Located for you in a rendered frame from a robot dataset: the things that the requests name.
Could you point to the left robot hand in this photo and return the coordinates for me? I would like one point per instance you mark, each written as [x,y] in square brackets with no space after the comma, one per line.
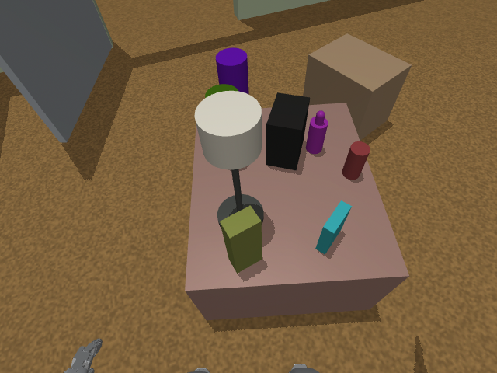
[83,358]

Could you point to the desk lamp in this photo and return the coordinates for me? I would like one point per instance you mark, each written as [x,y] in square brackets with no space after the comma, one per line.
[229,124]

